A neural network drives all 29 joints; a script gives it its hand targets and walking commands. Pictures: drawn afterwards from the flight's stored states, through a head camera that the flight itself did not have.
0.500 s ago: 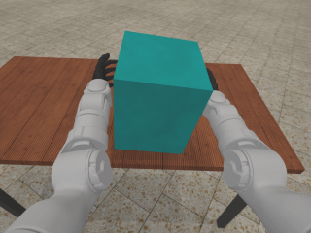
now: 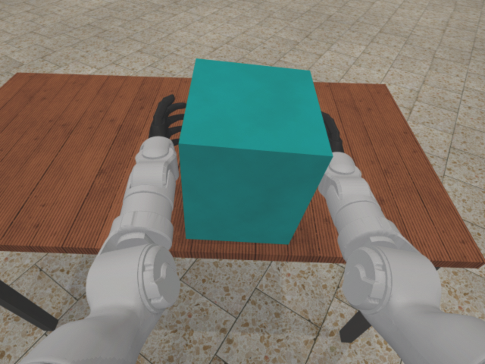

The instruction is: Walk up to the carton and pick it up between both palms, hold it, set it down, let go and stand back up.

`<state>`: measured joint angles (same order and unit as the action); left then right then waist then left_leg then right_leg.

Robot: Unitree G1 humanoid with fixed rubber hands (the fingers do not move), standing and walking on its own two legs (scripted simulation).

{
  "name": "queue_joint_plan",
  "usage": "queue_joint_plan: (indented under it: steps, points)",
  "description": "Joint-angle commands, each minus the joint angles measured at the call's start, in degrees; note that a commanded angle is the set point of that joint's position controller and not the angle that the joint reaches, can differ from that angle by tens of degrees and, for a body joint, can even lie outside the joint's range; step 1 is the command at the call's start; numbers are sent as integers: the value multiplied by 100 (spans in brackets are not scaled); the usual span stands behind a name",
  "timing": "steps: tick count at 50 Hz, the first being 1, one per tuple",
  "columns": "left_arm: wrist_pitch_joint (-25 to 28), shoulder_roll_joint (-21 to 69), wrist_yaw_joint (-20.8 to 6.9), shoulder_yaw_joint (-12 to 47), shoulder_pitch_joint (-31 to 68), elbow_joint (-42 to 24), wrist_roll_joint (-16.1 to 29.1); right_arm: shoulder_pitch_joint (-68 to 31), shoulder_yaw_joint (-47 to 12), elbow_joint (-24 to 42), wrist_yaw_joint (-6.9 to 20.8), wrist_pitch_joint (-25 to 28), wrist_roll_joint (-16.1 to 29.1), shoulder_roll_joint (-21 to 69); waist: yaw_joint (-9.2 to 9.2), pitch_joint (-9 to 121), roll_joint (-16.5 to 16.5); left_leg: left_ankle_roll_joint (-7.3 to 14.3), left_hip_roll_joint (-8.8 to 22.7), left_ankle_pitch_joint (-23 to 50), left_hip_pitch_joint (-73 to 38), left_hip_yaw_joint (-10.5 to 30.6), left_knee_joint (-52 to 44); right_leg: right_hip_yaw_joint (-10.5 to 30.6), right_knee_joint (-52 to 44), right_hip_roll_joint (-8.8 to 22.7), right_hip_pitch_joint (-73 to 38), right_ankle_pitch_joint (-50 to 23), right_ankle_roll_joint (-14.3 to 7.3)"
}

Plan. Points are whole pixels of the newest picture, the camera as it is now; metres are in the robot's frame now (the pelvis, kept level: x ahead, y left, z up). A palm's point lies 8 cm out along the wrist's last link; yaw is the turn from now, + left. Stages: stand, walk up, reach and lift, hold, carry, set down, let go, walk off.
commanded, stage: set down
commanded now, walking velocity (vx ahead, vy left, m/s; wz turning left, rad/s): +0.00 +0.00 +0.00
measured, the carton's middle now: (245, 157) +0.44 +0.05 +0.10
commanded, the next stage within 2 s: none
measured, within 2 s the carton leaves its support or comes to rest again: rests again in 0.60 s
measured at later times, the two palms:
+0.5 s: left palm (158, 153) +0.41 +0.20 +0.13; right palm (328, 159) +0.42 -0.09 +0.13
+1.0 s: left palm (163, 151) +0.42 +0.19 +0.13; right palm (329, 161) +0.43 -0.10 +0.12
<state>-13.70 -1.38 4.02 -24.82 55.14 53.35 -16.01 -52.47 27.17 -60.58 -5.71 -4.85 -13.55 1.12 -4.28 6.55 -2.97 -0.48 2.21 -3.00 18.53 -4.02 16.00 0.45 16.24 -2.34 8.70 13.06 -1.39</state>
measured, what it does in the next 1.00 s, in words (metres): stands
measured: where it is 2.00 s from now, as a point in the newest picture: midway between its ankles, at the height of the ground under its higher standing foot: outside the picture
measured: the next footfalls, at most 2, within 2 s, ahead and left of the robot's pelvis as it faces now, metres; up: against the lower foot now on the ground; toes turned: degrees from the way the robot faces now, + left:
none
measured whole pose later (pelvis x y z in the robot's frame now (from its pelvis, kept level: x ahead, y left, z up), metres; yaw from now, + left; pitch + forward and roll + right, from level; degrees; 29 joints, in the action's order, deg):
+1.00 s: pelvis +0.00 +0.01 +0.00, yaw -1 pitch +4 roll +0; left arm -11.6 2.2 0.4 -33.5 53.6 51.2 -24.4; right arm -50.5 42.2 -54.9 -0.6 1.5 -27.7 6.8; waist -5.1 3.2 -4.0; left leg 0.1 1.7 -2.9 15.3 -5.9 13.9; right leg 1.9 15.2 -1.5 6.5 13.0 -0.7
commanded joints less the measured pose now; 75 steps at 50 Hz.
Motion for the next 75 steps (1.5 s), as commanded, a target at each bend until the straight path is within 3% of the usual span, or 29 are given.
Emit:
queue_joint_plan:
  steps: [1, 3, 7, 17, 20, 21, 22, 23, 24, 27, 30, 33, 45, 52, 54, 56, 59, 61, 64, 67, 71, 75]
  points:
    - [265, 3042, -834, 1175, 3849, -387, 173, -5623, -1384, 1481, 967, 930, 67, 2750, -177, 3763, 337, -50, -106, 2521, -3070, -272, 694, -428, 30, 130, 104, -3111, 523]
    - [264, 2862, -889, 1001, 3730, -362, 107, -5417, -1390, 1319, 964, 893, 8, 2761, -160, 3486, 137, 13, -126, 2370, -2818, -307, 582, -397, 88, 149, -128, -3270, 579]
    - [315, 2862, -963, 971, 3696, -337, 58, -5445, -1366, 1575, 965, 1000, -109, 2806, -210, 3626, 89, 92, -134, 2217, -2646, -351, 503, -405, 150, 182, -272, -3324, 612]
    - [499, 2884, -919, 1085, 3969, -805, -17, -4824, -824, 947, 1093, 1116, -528, 2795, -50, 3592, 433, -40, -38, 2601, -3555, -418, 644, -591, -79, 128, 641, -2475, 534]
    - [476, 2751, -927, 861, 3732, -700, -191, -4643, -730, 856, 1141, 1115, -579, 2729, -181, 3356, 413, -33, -30, 2553, -3492, -451, 583, -589, -154, 142, 592, -2183, 502]
    - [451, 2774, -923, 788, 3570, -592, -252, -4643, -676, 846, 1151, 1128, -598, 2634, -174, 3220, 430, -48, -6, 2440, -3389, -457, 549, -603, -158, 150, 573, -2087, 480]
    - [421, 2678, -903, 914, 4043, -312, -106, -5049, -235, 1092, 1030, 1090, -877, 2415, 198, 3353, 290, -48, -17, 1503, -3158, -430, 390, -478, -356, 257, 599, -1430, 536]
    - [483, 2671, -870, 840, 3925, -258, -158, -5046, -174, 1117, 1036, 1051, -941, 2573, 45, 3174, 298, -24, -58, 1098, -2970, -481, 310, -492, -188, 237, 303, -1608, 556]
    - [528, 2600, -841, 786, 3963, -227, -186, -4993, -103, 1116, 1065, 1042, -978, 2523, 71, 3045, 303, -26, -45, 869, -2996, -509, 253, -504, -163, 216, 345, -1555, 575]
    - [597, 2654, -775, 606, 3892, -245, -343, -4936, -23, 1003, 1142, 1076, -1089, 2542, -70, 3162, 371, -63, -1, 1381, -3212, -484, 352, -546, -213, 183, 544, -1426, 508]
    - [598, 2647, -730, 494, 3828, -375, -455, -4891, -23, 1010, 1215, 1139, -1130, 2506, -100, 3285, 394, -115, 61, 2288, -3634, -433, 563, -580, -330, 159, 865, -1368, 475]
    - [571, 2644, -711, 429, 3703, -436, -538, -4812, -49, 1018, 1255, 1172, -1149, 2489, -116, 3233, 371, -108, 86, 2716, -3800, -426, 647, -587, -384, 159, 979, -1380, 474]
    - [585, 2660, -740, 333, 3302, -595, -719, -4291, 9, 1037, 1268, 1222, -1343, 2587, -75, 3034, 340, -49, 73, 2988, -3945, -499, 678, -616, -411, 177, 1049, -1476, 534]
    - [666, 1939, -678, 69, 3210, -639, -791, -3960, 201, 1112, 1174, 1153, -1528, 2008, -114, 2803, 269, -29, 37, 2862, -3823, -609, 653, -567, -362, 191, 977, -1449, 619]
    - [723, 1143, -504, -116, 3210, -692, -748, -3757, 288, 1097, 1013, 1143, -1382, 1192, -106, 2784, 256, -28, 15, 2814, -3698, -639, 653, -506, -321, 193, 966, -1488, 643]
    - [805, -142, -141, -200, 3234, -879, -550, -3585, 155, 1231, 683, 1134, -863, -210, -121, 2762, 326, -3, -25, 2748, -3462, -607, 669, -422, -304, 171, 949, -1609, 656]
    - [909, -945, 431, 637, 3675, -668, 469, -3936, -767, 1203, 220, 882, 411, -892, -31, 3114, 417, 30, -29, 2158, -2603, -393, 838, -203, -157, 30, 1026, -2187, 578]
    - [953, -1245, 608, 1045, 3889, -216, 1099, -4015, -1314, 860, 11, 599, 1042, -1052, 33, 3327, 308, 43, -43, 1585, -2072, -282, 921, -107, 75, 4, 923, -2696, 622]
    - [1036, -1620, 636, 1313, 4011, 341, 1679, -4093, -1894, 520, -232, 323, 1881, -1403, -62, 3931, 221, -30, -42, 1457, -1745, -109, 1057, -83, 336, 25, 927, -3121, 621]
    - [1058, -1937, 634, 1624, 4107, 459, 2069, -4181, -2214, 423, -358, 260, 2475, -1906, -87, 4584, 399, -230, 31, 2036, -2290, 65, 1408, -248, 369, -35, 1609, -3036, 552]
    - [906, -2072, 604, 1864, 4083, 396, 2240, -4158, -2293, 286, -315, 201, 2727, -2443, -4, 4662, 604, -409, 181, 2602, -3012, 242, 1680, -369, 188, -155, 2418, -2339, 362]
    - [751, -2097, 509, 2043, 3986, 246, 2421, -4175, -2376, 208, -182, 180, 2976, -2834, 46, 4534, 725, -480, 216, 2747, -3081, 333, 1673, -414, 181, -188, 2521, -2207, 320]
